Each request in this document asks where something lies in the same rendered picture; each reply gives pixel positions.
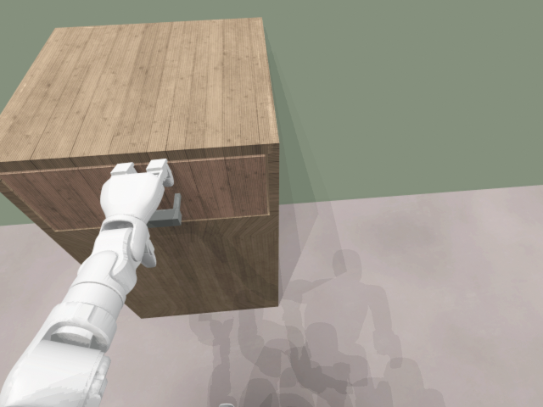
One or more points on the robot left upper arm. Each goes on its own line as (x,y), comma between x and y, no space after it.
(60,375)

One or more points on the handle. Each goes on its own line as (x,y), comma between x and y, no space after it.
(167,217)

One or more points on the left robot forearm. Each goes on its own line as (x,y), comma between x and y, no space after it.
(87,315)

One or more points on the cabinet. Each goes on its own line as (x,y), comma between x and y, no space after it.
(114,94)

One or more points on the drawer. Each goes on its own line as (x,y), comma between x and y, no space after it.
(69,198)

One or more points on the left robot hand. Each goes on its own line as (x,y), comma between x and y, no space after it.
(127,192)

